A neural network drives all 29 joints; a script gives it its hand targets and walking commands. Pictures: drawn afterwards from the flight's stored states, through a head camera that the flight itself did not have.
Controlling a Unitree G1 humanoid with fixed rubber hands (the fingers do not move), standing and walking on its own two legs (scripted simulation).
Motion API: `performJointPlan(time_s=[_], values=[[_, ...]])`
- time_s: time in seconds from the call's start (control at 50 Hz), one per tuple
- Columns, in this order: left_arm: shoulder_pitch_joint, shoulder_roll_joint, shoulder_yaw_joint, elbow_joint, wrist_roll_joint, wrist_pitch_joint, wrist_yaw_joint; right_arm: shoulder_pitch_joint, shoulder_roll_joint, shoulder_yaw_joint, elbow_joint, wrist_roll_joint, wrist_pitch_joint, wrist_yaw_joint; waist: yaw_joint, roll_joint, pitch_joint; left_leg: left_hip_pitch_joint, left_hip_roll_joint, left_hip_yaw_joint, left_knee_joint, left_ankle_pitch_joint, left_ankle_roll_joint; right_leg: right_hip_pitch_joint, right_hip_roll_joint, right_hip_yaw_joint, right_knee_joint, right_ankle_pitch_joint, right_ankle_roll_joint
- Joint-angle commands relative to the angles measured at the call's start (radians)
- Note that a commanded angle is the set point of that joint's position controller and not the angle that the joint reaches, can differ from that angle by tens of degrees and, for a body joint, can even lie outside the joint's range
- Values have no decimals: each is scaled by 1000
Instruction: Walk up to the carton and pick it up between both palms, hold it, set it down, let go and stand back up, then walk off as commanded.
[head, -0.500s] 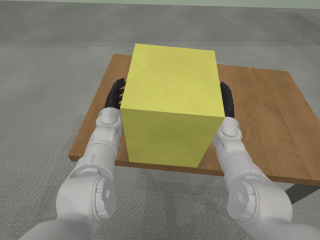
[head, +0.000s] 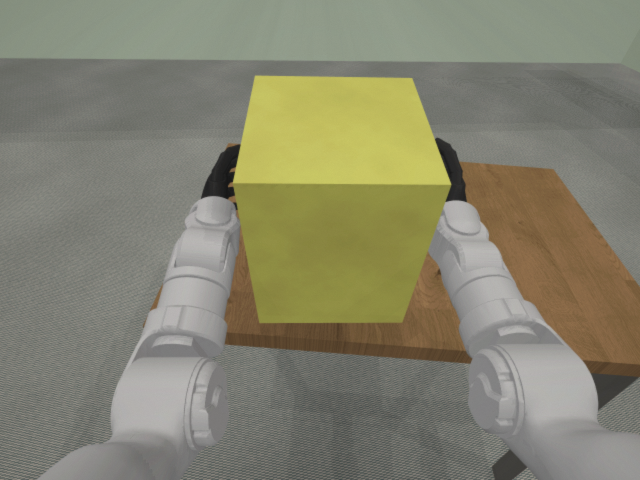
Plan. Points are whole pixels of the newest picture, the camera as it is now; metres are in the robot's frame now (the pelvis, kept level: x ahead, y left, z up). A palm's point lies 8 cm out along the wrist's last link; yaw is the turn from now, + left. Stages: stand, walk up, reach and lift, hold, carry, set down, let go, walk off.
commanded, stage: reach and lift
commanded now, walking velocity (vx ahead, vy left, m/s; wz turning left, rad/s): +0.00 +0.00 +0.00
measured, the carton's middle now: (332, 205) +0.42 -0.01 +0.16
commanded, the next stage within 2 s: hold in 1.46 s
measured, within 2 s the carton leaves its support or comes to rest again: neither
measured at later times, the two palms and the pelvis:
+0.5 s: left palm (204, 209) +0.39 +0.15 +0.18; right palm (441, 202) +0.38 -0.14 +0.20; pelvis -0.02 +0.01 +0.00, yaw -2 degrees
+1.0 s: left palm (221, 199) +0.39 +0.13 +0.19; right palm (458, 189) +0.39 -0.16 +0.21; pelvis +0.00 +0.02 +0.00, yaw -2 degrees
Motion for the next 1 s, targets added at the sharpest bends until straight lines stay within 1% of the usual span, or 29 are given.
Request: performJointPlan(time_s=[0.0,0.08,0.14,0.2,0.28,0.34,0.4,0.48,0.58,0.62,0.66,0.74,0.82,0.92,0.98], values=[[-837,-596,-212,-279,-33,-35,-194,-825,503,211,-227,2,4,112,-11,57,-433,479,-7,-13,-45,17,-16,-70,-8,12,-77,77,63],[-863,-585,-193,-282,-27,-2,-200,-866,515,191,-234,-11,17,120,-4,48,-412,470,-3,-7,-71,-56,-11,-84,-10,8,-83,5,60],[-908,-593,-218,-310,-46,10,-189,-914,534,198,-259,-15,18,129,-1,55,-456,480,3,-10,-76,-91,-17,-104,-7,3,-80,-22,57],[-962,-617,-268,-348,-82,16,-166,-972,556,222,-303,-5,15,140,-1,73,-540,499,12,-21,-70,-108,-29,-134,-3,0,-73,-32,53],[-1014,-661,-348,-403,-138,25,-123,-1039,576,267,-361,26,20,153,3,108,-666,529,22,-40,-52,-108,-49,-177,2,1,-64,-30,49],[-1024,-685,-391,-444,-172,39,-95,-1056,580,300,-396,57,37,158,6,124,-739,550,26,-52,-39,-98,-59,-197,6,5,-60,-21,47],[-1017,-694,-406,-475,-192,64,-78,-1043,572,316,-403,85,68,158,4,130,-751,562,28,-60,-34,-95,-65,-206,6,12,-63,-19,48],[-1005,-685,-399,-490,-194,105,-74,-989,540,303,-345,109,119,159,-14,133,-687,568,31,-68,-46,-116,-72,-209,3,16,-71,-36,50],[-990,-677,-392,-477,-184,144,-84,-935,490,256,-263,119,158,161,-57,141,-597,558,37,-84,-67,-141,-86,-210,2,11,-77,-35,49],[-980,-683,-401,-485,-187,152,-86,-927,477,255,-257,133,165,161,-65,151,-589,569,40,-92,-65,-113,-96,-203,6,9,-74,-5,48],[-965,-694,-416,-508,-192,159,-85,-926,470,268,-273,153,168,158,-68,161,-601,593,41,-100,-52,-53,-108,-192,12,6,-70,41,48],[-928,-711,-434,-553,-197,175,-79,-923,462,315,-322,207,180,152,-56,169,-597,634,44,-111,-20,84,-124,-182,24,4,-69,91,51],[-927,-721,-453,-612,-206,188,-71,-935,467,360,-380,254,194,151,-39,156,-582,642,49,-116,-11,139,-128,-191,30,4,-72,79,53],[-980,-724,-491,-713,-240,187,-50,-976,517,427,-486,302,214,154,-8,125,-646,647,46,-111,3,177,-118,-209,37,7,-68,86,55],[-992,-718,-510,-773,-265,187,-40,-991,558,483,-577,332,230,146,11,101,-720,655,36,-102,21,213,-105,-205,43,13,-62,128,60]])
